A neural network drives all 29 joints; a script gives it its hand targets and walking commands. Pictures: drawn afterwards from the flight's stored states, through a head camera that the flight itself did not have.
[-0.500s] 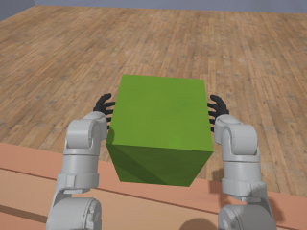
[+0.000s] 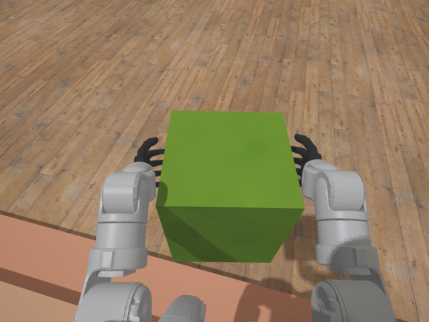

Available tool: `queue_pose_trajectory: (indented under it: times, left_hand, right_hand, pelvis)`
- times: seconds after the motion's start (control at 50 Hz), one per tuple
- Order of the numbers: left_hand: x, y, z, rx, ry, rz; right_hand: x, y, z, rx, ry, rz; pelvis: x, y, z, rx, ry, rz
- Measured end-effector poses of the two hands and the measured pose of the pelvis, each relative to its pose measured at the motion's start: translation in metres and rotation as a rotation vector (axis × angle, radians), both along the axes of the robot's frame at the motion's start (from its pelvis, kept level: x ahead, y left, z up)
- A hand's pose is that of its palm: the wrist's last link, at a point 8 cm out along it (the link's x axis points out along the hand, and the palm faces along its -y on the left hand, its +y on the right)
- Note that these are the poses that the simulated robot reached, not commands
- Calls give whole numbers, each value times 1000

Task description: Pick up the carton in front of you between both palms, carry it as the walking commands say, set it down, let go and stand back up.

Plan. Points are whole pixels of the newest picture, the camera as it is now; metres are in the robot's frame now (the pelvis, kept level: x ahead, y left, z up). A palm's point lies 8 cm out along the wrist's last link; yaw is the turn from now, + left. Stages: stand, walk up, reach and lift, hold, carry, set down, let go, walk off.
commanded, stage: carry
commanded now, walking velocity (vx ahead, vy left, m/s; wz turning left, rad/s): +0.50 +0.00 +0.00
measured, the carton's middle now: (224, 192) +0.35 +0.03 +0.02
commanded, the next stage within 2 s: none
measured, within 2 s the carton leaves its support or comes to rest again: neither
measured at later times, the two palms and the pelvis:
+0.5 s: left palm (202, 96) +0.78 +0.13 -0.07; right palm (293, 110) +0.73 -0.17 -0.07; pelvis +0.41 +0.03 -0.14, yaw -1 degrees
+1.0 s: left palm (198, 67) +1.12 +0.18 -0.18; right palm (264, 69) +1.15 -0.11 -0.18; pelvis +0.80 -0.01 -0.24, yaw +1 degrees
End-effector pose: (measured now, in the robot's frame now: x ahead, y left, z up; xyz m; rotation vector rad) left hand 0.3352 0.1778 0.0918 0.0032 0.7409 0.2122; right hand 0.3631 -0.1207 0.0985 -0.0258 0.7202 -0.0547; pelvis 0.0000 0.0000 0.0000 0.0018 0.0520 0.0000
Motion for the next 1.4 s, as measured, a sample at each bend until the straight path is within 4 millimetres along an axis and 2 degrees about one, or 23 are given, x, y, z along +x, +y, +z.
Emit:
queue_pose_trajectory:
  times: [0.06, 0.14, 0.2, 0.26, 0.3, 0.32, 0.44, 0.52, 0.6, 0.66, 0.7, 0.74, 0.82, 0.9, 0.96, 1.04, 1.1, 1.16, 1.28, 1.4]
  left_hand:
    - [35, 6, -24, -10, 55, 24]
    - [97, 13, -39, 7, 52, 33]
    - [154, 18, -44, 20, 9, 29]
    - [224, 19, -53, 22, -59, -13]
    - [278, 9, -63, 25, -121, -76]
    - [301, 3, -70, 14, -131, -92]
    - [398, -37, -135, -2, 35, -184]
    - [456, -55, -166, -18, 45, -214]
    - [521, -63, -186, -52, -4, -183]
    - [574, -64, -199, -49, -53, -145]
    - [611, -61, -212, -23, -86, -119]
    - [639, -52, -230, 5, -73, -93]
    - [670, -26, -261, -9, 20, 0]
    - [708, -6, -273, -25, 65, 69]
    - [751, 3, -271, -26, 58, 79]
    - [825, 9, -262, -15, -1, 46]
    - [885, 8, -257, -19, -51, -5]
    - [934, -1, -251, -14, -32, -65]
    - [1008, -28, -229, -37, 3, -127]
    - [1061, -45, -216, -74, -61, -84]
  right_hand:
    - [40, 7, -26, 5, 57, 14]
    - [102, 13, -49, 29, 55, 15]
    - [154, 18, -61, 55, 12, 3]
    - [211, 17, -71, 45, -58, -27]
    - [247, 8, -80, 22, -121, -73]
    - [262, 2, -88, 5, -130, -88]
    - [331, -36, -148, 6, 35, -188]
    - [384, -54, -171, -4, 45, -225]
    - [455, -63, -184, 5, -5, -225]
    - [522, -65, -196, 19, -54, -193]
    - [572, -62, -210, 14, -85, -143]
    - [614, -53, -226, 12, -72, -96]
    - [670, -26, -259, 11, 22, -13]
    - [718, -5, -280, 31, 72, 20]
    - [758, 3, -284, 39, 66, 20]
    - [822, 8, -277, 37, 5, 1]
    - [869, 6, -268, 12, -47, -32]
    - [903, -3, -260, -4, -30, -75]
    - [953, -29, -237, 17, 5, -176]
    - [1015, -47, -218, 64, -56, -207]
  pelvis:
    - [43, -3, -6, -1, 9, 6]
    - [104, 0, -18, -1, 11, 2]
    - [158, 6, -36, -8, 6, -5]
    - [220, 16, -68, -22, -21, 4]
    - [262, 23, -102, -37, -31, 5]
    - [277, 24, -113, -8, -29, 20]
    - [366, 36, -134, 7, 19, -15]
    - [420, 32, -147, 3, 32, -9]
    - [487, 18, -170, 10, 18, 3]
    - [551, 5, -199, 33, -3, -3]
    - [592, -3, -226, 23, 0, 2]
    - [618, -9, -241, -14, 22, -11]
    - [667, -20, -244, -7, 38, -16]
    - [721, -22, -238, 10, 50, -2]
    - [766, -17, -235, 15, 60, 9]
    - [832, -6, -239, 13, 59, 26]
    - [885, 5, -248, 19, 47, 21]
    - [922, 13, -239, 13, 50, 7]
    - [993, 18, -213, -34, 68, -15]
    - [1076, 2, -210, -35, 58, -15]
